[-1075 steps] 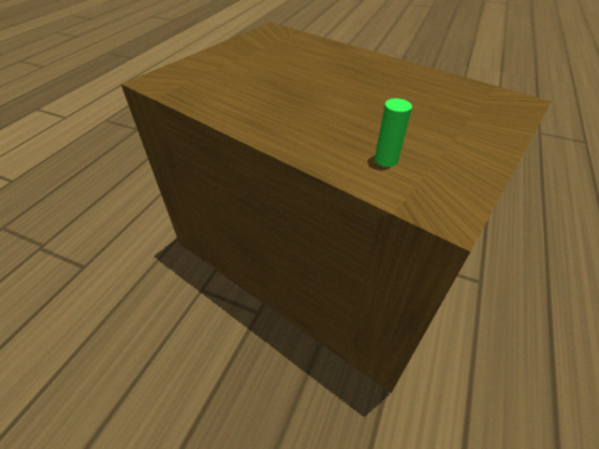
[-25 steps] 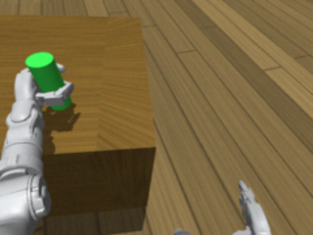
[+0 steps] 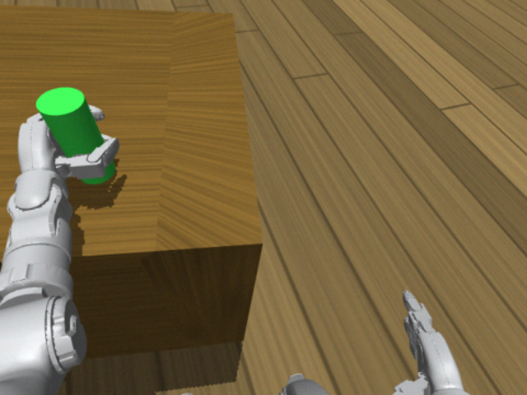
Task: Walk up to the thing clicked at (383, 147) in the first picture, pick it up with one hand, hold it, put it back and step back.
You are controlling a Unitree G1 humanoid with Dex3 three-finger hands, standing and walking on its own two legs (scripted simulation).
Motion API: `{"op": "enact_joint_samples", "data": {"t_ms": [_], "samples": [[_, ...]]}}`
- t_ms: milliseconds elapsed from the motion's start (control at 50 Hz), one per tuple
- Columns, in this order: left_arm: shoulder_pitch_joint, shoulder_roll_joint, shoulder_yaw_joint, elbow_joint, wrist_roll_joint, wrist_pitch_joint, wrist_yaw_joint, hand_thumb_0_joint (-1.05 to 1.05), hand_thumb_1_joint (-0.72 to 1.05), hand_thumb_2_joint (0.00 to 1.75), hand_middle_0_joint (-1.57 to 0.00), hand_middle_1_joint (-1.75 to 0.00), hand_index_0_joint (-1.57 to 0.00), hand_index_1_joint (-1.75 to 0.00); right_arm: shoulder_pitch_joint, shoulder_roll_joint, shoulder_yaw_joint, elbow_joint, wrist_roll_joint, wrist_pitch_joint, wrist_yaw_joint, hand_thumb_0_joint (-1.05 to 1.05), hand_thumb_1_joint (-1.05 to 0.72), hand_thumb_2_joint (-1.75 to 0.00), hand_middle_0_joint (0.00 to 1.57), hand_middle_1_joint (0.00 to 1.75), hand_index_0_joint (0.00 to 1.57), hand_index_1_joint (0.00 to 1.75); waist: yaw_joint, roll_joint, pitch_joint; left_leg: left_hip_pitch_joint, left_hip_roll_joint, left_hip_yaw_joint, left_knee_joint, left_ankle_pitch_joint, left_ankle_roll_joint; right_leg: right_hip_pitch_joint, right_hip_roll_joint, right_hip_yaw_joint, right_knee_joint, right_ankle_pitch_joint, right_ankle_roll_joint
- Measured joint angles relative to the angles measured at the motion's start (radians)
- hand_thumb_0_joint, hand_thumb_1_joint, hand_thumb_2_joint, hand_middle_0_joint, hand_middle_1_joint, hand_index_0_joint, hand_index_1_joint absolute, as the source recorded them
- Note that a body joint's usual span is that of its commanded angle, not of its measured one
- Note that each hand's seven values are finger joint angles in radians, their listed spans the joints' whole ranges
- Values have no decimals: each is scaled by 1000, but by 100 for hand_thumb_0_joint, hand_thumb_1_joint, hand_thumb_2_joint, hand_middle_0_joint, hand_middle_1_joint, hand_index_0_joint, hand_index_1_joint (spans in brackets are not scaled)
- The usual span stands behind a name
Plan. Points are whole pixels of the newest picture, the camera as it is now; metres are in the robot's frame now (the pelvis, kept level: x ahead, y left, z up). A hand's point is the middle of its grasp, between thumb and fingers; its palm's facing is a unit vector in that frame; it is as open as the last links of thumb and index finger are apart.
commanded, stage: lower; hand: left
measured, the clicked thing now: (81, 140) +0.49 +0.21 +0.11
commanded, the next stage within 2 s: loosen in 0.04 s
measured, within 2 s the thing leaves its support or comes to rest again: neither
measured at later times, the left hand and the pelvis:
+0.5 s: hand (87, 138) +0.50 +0.21 +0.11, palm faces +0.16 -0.99 +0.01, open 9.9 cm; pelvis -0.01 +0.00 -0.01, yaw +0 degrees
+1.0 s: hand (54, 113) +0.51 +0.24 +0.15, palm faces +0.21 -0.98 +0.00, open 17.1 cm; pelvis +0.01 +0.00 +0.00, yaw +0 degrees
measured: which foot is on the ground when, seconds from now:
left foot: down 0.00-1.00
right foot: down 0.00-1.00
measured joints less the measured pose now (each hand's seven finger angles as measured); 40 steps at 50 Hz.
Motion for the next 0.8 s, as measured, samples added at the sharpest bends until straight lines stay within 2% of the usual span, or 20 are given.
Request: {"op": "enact_joint_samples", "data": {"t_ms": [180,260,420,560,800], "samples": [[-23,27,10,46,17,-14,-7,0,-9,113,-85,-109,-89,-109,7,-1,-4,-21,-8,8,14,-1,52,-6,6,6,5,5,-17,1,-2,-39,4,-9,29,-2,-4,-35,5,-7,24,-1,-4],[-28,24,20,28,6,-22,-1,0,-8,110,-85,-107,-89,-107,11,-1,-6,-40,-9,21,13,-1,52,-5,6,5,5,5,-12,3,8,-56,2,-7,40,-1,-3,-54,4,-4,38,0,-3],[-59,29,22,50,2,-41,4,0,-10,78,-87,-91,-90,-89,25,-6,0,-68,-7,19,5,-1,51,-5,6,5,6,5,-16,0,-7,-64,1,-9,45,-2,-5,-63,4,-5,47,-4,-5],[-78,48,21,85,8,-37,-7,0,-27,49,-71,-66,-73,-65,35,-7,-4,-73,-7,33,12,-1,52,-5,6,6,6,5,-15,7,-19,-79,2,-8,53,-8,-5,-80,5,-5,56,-9,-6],[-38,30,29,34,-2,-26,-11,-1,-47,20,-36,-29,-37,-29,40,-15,-9,-94,0,46,13,-1,52,-5,6,6,6,5,-12,2,-22,-67,2,-5,52,-19,-5,-70,4,-2,58,-22,-5]]}}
